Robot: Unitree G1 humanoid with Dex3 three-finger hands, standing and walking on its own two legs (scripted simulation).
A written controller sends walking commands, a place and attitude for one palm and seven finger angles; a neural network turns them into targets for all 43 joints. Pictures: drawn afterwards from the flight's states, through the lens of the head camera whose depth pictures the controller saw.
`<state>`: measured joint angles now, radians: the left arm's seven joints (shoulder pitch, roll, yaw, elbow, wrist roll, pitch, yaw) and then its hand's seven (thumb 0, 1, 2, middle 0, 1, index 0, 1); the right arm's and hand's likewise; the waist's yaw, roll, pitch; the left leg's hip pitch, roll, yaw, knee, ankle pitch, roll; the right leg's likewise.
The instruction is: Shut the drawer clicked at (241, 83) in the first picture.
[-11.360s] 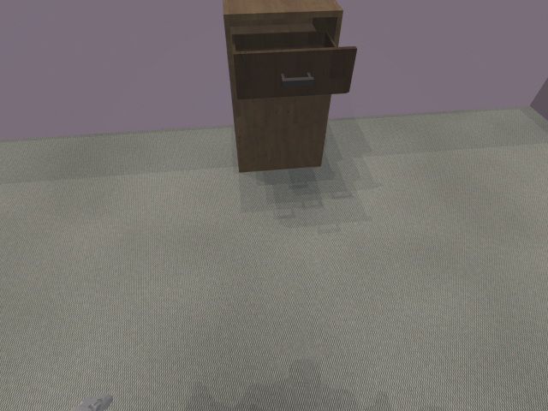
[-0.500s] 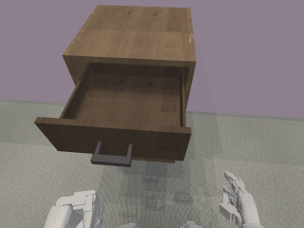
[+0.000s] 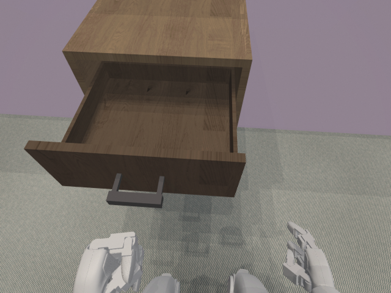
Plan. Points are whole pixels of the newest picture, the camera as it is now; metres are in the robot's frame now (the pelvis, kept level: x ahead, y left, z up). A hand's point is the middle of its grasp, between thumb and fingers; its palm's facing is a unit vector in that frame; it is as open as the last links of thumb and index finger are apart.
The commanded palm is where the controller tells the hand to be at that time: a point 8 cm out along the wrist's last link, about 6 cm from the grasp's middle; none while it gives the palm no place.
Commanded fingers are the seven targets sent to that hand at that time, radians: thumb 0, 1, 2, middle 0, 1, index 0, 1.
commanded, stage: bring the fist close to the handle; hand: left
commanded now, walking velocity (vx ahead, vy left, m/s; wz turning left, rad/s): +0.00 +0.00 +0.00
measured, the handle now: (137, 189) +0.32 +0.14 +0.02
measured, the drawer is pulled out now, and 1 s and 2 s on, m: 0.27 0.27 0.20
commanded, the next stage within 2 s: push the drawer shut in 0.88 s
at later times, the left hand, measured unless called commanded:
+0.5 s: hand (151, 250) +0.20 +0.10 +0.02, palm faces -0.03 -1.00 -0.01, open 3.3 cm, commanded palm +0.17 +0.15 +0.02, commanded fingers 0.00 0.90 0.90 -1.40 -1.60 -1.40 -1.60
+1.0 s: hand (145, 248) +0.20 +0.11 +0.02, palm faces -0.02 -1.00 -0.01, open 3.3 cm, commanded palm +0.18 +0.15 +0.02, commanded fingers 0.00 0.90 0.90 -1.40 -1.60 -1.40 -1.60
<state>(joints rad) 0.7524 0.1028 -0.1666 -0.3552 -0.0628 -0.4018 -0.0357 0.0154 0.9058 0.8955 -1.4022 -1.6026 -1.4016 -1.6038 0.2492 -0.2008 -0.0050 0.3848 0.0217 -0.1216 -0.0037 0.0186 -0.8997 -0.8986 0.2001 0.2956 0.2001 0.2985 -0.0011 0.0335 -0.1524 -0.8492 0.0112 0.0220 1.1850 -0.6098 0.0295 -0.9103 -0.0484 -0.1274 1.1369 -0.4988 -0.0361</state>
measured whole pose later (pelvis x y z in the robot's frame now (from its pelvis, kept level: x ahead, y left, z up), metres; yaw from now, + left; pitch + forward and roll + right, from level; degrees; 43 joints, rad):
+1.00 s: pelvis -0.01 +0.00 -0.03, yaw +0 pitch +21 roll -2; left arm 0.51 0.13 -0.12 -0.18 -0.06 -0.48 0.01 0.02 0.90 0.90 -1.40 -1.60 -1.40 -1.60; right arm 0.20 -0.21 0.00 0.41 0.00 -0.10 0.01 0.02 -0.90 -0.90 0.20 0.30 0.20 0.30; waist -0.01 0.02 -0.17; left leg -1.04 0.01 0.01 1.32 -0.65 0.03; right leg -1.09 -0.05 -0.14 1.26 -0.53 -0.05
